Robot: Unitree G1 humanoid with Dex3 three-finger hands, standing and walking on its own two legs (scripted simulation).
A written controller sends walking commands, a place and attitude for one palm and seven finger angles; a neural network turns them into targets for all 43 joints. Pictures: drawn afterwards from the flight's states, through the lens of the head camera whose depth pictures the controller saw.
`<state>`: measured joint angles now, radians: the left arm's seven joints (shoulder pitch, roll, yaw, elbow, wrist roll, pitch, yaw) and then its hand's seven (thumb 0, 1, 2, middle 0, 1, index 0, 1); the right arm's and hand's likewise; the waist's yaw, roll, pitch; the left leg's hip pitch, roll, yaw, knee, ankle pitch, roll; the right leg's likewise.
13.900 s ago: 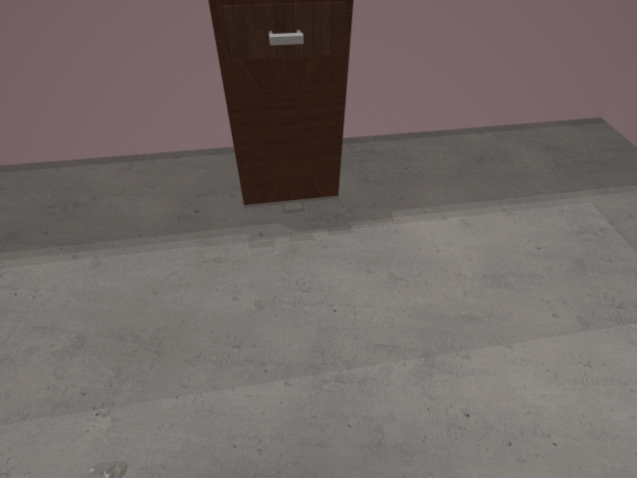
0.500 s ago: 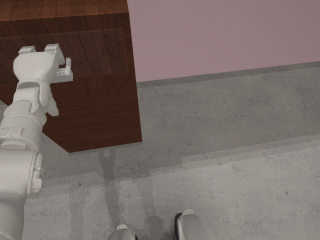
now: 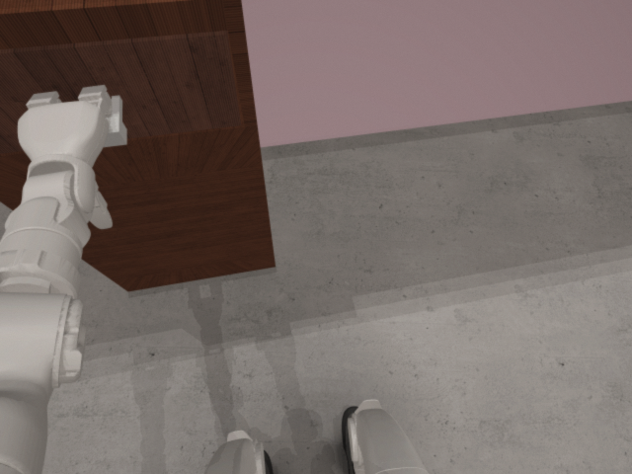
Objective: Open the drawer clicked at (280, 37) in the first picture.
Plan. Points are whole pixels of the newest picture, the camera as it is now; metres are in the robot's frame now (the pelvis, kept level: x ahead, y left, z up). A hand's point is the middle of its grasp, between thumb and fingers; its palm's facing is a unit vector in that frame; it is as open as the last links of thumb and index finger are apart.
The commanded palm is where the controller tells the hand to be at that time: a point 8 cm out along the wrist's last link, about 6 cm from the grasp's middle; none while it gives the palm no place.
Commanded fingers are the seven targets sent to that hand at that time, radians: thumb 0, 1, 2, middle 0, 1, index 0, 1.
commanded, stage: lower the fingers behind the handle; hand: left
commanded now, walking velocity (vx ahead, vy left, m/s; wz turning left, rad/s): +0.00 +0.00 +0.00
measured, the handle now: (79, 121) +0.57 +0.25 +0.04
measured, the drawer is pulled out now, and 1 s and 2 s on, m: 0.00 0.00 0.11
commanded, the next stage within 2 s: close the thumb around the handle in 0.04 s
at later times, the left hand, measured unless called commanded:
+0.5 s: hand (87, 160) +0.52 +0.25 +0.01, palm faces -0.07 -0.03 -1.00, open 10.1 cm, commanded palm +0.50 +0.25 +0.07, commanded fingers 0.00 0.56 0.76 -0.38 -1.31 -0.38 -1.31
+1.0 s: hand (86, 163) +0.52 +0.25 +0.01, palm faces -0.06 -0.02 -1.00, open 5.7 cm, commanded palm +0.49 +0.24 +0.07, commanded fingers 0.00 0.90 0.90 -0.40 -1.35 -0.40 -1.35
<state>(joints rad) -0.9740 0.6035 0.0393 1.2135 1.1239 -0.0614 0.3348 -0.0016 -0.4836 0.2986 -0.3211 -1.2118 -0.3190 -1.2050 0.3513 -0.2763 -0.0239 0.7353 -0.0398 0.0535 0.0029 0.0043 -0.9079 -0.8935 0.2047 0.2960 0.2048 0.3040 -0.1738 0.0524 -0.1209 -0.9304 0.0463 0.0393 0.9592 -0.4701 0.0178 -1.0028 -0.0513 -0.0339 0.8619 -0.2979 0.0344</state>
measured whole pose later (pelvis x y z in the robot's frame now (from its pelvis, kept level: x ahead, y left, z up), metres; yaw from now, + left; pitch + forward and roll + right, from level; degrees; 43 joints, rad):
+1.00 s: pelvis +0.02 +0.01 +0.01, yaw -1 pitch +24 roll -2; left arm -0.86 0.56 0.05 1.12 1.12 -0.10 0.36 0.00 0.70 0.81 -0.36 -1.33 -0.40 -1.35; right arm 0.35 -0.27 -0.05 0.74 -0.05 0.07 0.02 0.00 -0.91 -0.89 0.20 0.30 0.20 0.30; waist -0.14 0.05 -0.13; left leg -0.87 0.05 0.05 0.93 -0.48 0.02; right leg -0.94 -0.05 -0.03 0.83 -0.31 0.04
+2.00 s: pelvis +0.02 -0.01 +0.03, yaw +0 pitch +17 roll +0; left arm -0.43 0.41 0.00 0.79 1.10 -0.08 0.44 0.00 0.69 0.85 -0.36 -1.35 -0.40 -1.35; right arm 0.26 -0.26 -0.07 0.71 -0.01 0.06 -0.01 0.01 -0.91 -0.89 0.20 0.30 0.20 0.30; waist -0.03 0.05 -0.12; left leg -0.64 0.04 0.06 0.80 -0.45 0.01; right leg -0.75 -0.05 -0.02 0.76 -0.30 0.03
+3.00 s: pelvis +0.02 -0.02 +0.03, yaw +0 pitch +10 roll +0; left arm 0.06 0.34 -0.07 0.35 1.10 0.00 0.47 0.03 0.68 0.85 -0.36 -1.34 -0.42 -1.35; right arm 0.15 -0.24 -0.05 0.68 -0.02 0.00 -0.04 0.01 -0.91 -0.89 0.20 0.30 0.20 0.30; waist 0.04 0.05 -0.08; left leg -0.48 0.04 0.06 0.74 -0.43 -0.01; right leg -0.60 -0.05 -0.02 0.74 -0.31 0.01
